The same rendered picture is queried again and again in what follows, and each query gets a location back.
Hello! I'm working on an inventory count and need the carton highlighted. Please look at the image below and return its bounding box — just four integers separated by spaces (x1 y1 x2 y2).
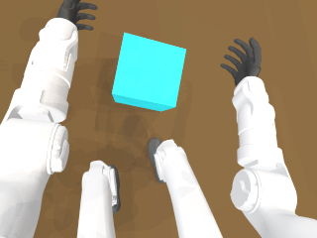
112 33 186 112

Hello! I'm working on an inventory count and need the robot right foot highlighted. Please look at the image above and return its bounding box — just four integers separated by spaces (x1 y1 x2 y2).
148 138 165 183

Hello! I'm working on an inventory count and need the left robot forearm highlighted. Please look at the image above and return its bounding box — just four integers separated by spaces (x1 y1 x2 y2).
0 18 78 130

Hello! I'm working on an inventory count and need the right robot forearm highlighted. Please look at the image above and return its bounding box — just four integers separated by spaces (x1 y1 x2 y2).
232 76 297 209

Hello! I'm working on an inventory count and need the left robot upper arm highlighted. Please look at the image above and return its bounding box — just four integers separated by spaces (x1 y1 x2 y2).
0 118 69 238

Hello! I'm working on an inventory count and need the robot left hand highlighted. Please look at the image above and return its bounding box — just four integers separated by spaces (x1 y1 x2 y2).
56 0 98 31

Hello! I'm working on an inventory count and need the right robot upper arm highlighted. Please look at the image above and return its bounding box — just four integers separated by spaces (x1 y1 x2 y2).
230 168 317 238

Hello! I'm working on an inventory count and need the robot right shin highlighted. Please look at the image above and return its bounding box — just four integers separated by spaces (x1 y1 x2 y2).
156 139 187 159

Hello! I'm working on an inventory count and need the robot right hand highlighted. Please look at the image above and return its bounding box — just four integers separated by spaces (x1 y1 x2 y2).
220 37 262 86

